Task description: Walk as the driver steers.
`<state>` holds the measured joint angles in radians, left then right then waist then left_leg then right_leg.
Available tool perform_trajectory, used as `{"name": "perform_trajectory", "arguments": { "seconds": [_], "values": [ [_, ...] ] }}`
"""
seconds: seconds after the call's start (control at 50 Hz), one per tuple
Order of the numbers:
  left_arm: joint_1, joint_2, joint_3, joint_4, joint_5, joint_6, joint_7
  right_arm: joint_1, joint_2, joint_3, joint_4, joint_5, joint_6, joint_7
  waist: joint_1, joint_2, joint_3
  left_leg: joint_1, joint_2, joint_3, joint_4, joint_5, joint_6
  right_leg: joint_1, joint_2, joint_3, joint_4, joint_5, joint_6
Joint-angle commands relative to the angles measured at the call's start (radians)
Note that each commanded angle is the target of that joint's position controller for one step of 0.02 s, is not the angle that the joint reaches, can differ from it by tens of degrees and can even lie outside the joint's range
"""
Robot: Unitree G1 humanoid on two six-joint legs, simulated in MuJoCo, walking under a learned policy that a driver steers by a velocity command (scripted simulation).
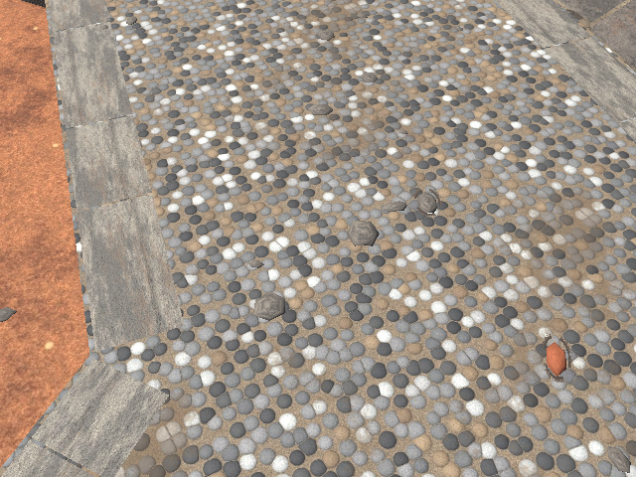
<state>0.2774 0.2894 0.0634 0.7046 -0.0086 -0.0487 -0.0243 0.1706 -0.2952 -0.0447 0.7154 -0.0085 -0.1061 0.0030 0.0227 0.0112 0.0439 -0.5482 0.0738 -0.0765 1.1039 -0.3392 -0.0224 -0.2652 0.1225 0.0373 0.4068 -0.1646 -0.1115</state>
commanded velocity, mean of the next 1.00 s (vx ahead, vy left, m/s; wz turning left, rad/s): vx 0.50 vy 0.00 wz -0.28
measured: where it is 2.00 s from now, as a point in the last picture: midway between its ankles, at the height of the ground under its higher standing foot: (410, 242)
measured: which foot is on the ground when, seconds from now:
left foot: up 0.00-0.24, down 0.26-0.76, up 0.78-1.00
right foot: down 0.00-0.26, up 0.28-0.74, down 0.76-1.00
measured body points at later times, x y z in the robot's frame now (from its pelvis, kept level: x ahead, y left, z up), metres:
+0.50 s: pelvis +0.28 +0.05 +0.00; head +0.31 +0.06 +0.45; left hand +0.50 +0.27 -0.10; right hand +0.27 -0.23 -0.11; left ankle +0.30 +0.16 -0.74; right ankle +0.29 -0.10 -0.67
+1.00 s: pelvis +0.52 -0.07 +0.01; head +0.54 -0.09 +0.46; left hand +0.66 +0.18 -0.10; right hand +0.59 -0.37 -0.10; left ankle +0.64 +0.07 -0.67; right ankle +0.49 -0.15 -0.74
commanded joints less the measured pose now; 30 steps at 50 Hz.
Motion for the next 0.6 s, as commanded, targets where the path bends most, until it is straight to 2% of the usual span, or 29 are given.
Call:
{"name": "perform_trajectory", "arguments": {
  "seconds": [0.02, 0.08, 0.14, 0.2, 0.22, 0.24, 0.26, 0.28, 0.3, 0.32, 0.34, 0.36, 0.38, 0.4, 0.44, 0.48, 0.52, 0.6],
  "values": [
    [-0.035, 0.155, 0.041, -0.080, -0.002, -0.017, 0.021, 0.009, -0.078, -0.019, -0.063, -0.010, 0.007, -0.009, -0.034, -0.042, -0.051, -0.048, 0.013, 0.024, -0.159, 0.099, -0.052, 0.008, -0.249, 0.242, -0.184, 0.311, -0.193],
    [0.002, 0.172, 0.048, -0.067, -0.013, -0.003, 0.036, -0.111, -0.045, -0.002, -0.086, -0.008, 0.003, -0.003, 0.018, -0.078, -0.050, 0.042, -0.037, 0.041, -0.416, 0.340, -0.066, -0.047, -0.182, 0.180, -0.156, 0.218, -0.129],
    [0.059, 0.175, 0.050, -0.047, -0.018, 0.009, 0.039, -0.180, -0.066, -0.008, -0.105, 0.013, -0.006, 0.008, 0.051, -0.101, -0.062, 0.093, -0.074, 0.023, -0.541, 0.416, -0.063, -0.005, -0.203, 0.247, -0.117, 0.110, -0.100],
    [0.065, 0.163, 0.050, -0.044, -0.019, 0.015, 0.043, -0.162, -0.113, -0.029, -0.105, 0.019, -0.019, 0.015, 0.024, -0.127, -0.067, 0.127, -0.071, -0.015, -0.605, 0.331, -0.026, 0.083, -0.246, 0.353, -0.030, 0.041, -0.074],
    [0.050, 0.159, 0.051, -0.048, -0.016, 0.017, 0.043, -0.122, -0.124, -0.037, -0.095, 0.021, -0.025, 0.015, -0.003, -0.141, -0.070, 0.175, -0.070, -0.009, -0.622, 0.299, -0.004, 0.088, -0.249, 0.373, 0.006, 0.044, -0.061],
    [0.041, 0.136, 0.043, -0.054, -0.012, 0.017, 0.041, -0.045, -0.140, -0.050, -0.075, 0.017, -0.029, 0.011, -0.046, -0.140, -0.097, 0.283, -0.066, 0.003, -0.655, 0.290, 0.023, 0.074, -0.219, 0.361, 0.076, 0.065, -0.036],
    [0.041, 0.081, 0.023, -0.066, -0.005, 0.012, 0.037, 0.074, -0.180, -0.065, -0.062, -0.001, -0.035, 0.004, -0.103, -0.088, -0.200, 0.487, 0.041, -0.086, -0.644, 0.244, 0.078, 0.007, -0.165, 0.303, 0.278, 0.027, 0.000],
    [0.158, 0.002, -0.001, -0.085, -0.006, 0.004, 0.037, 0.191, -0.264, -0.083, -0.045, -0.022, -0.029, -0.001, -0.080, 0.146, -0.344, 0.821, 0.265, -0.445, -0.685, 0.110, 0.210, -0.260, -0.029, 0.161, 0.615, -0.280, 0.070],
    [0.211, 0.045, -0.003, -0.089, -0.032, -0.003, 0.037, 0.248, -0.254, -0.087, -0.002, 0.001, -0.018, 0.011, -0.074, 0.338, -0.366, 0.884, 0.362, -0.791, -0.791, -0.195, 0.300, -0.484, -0.049, 0.127, 0.829, -0.440, 0.091],
    [0.148, 0.129, 0.016, -0.067, -0.035, -0.002, 0.038, 0.195, -0.161, -0.064, -0.020, 0.011, -0.015, 0.012, -0.101, 0.191, -0.230, 0.780, 0.309, -0.689, -0.827, -0.298, 0.262, -0.535, -0.099, 0.153, 0.901, -0.349, 0.097],
    [0.053, 0.147, 0.022, -0.081, -0.021, 0.001, 0.038, 0.149, -0.122, -0.051, -0.024, 0.007, -0.007, 0.010, -0.107, 0.112, -0.137, 0.665, 0.259, -0.520, -0.821, -0.193, 0.223, -0.530, -0.128, 0.114, 0.900, -0.270, 0.099],
    [-0.005, 0.135, 0.021, -0.097, -0.007, -0.001, 0.037, 0.112, -0.103, -0.041, -0.022, -0.002, -0.003, 0.011, -0.095, 0.071, -0.078, 0.560, 0.216, -0.412, -0.834, -0.056, 0.214, -0.507, -0.150, 0.103, 0.856, -0.221, 0.097],
    [-0.027, 0.121, 0.023, -0.106, -0.002, -0.003, 0.033, 0.093, -0.083, -0.033, -0.015, -0.006, -0.002, 0.010, -0.075, 0.077, -0.047, 0.493, 0.182, -0.335, -0.853, 0.048, 0.211, -0.475, -0.175, 0.103, 0.802, -0.184, 0.094],
    [-0.019, 0.102, 0.020, -0.107, -0.008, -0.003, 0.027, 0.086, -0.074, -0.029, -0.008, -0.008, -0.004, 0.009, -0.055, 0.098, -0.039, 0.449, 0.160, -0.281, -0.872, 0.113, 0.210, -0.432, -0.187, 0.094, 0.761, -0.167, 0.093],
    [-0.010, 0.066, 0.010, -0.104, -0.009, -0.001, 0.021, 0.095, -0.078, -0.030, 0.011, 0.005, -0.008, 0.009, -0.040, 0.104, -0.046, 0.428, 0.150, -0.217, -0.902, 0.200, 0.228, -0.408, -0.196, 0.065, 0.675, -0.159, 0.097],
    [-0.061, 0.046, -0.002, -0.121, 0.001, -0.003, 0.018, 0.102, -0.114, -0.039, 0.028, 0.013, -0.008, 0.008, -0.043, 0.082, -0.032, 0.420, 0.160, -0.170, -0.932, 0.279, 0.249, -0.419, -0.211, 0.038, 0.558, -0.105, 0.109],
    [-0.115, 0.029, -0.013, -0.130, 0.003, -0.011, 0.011, 0.109, -0.137, -0.044, 0.042, 0.017, -0.002, 0.006, -0.060, 0.066, -0.030, 0.415, 0.149, -0.110, -0.946, 0.325, 0.243, -0.390, -0.217, 0.017, 0.428, 0.000, 0.113],
    [-0.230, 0.029, -0.017, -0.151, -0.007, -0.022, -0.001, 0.166, -0.162, -0.045, 0.082, 0.030, 0.011, 0.007, -0.102, 0.066, -0.012, 0.423, 0.132, -0.035, -0.941, 0.347, 0.215, -0.305, -0.186, -0.024, 0.233, 0.147, 0.115]
  ]
}}
Keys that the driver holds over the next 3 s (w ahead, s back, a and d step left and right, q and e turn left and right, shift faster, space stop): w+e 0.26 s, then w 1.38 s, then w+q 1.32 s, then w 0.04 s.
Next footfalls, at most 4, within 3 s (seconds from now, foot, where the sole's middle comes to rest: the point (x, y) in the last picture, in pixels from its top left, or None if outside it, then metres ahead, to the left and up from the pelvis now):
0.26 left None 0.34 0.15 -0.78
0.76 right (421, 443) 0.53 -0.17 -0.78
1.26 left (344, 301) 0.88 -0.01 -0.78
1.80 right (461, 233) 1.09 -0.32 -0.78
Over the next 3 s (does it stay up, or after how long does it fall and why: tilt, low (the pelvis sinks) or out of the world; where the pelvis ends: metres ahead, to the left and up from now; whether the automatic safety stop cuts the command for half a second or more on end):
stays up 1.61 -0.14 0.00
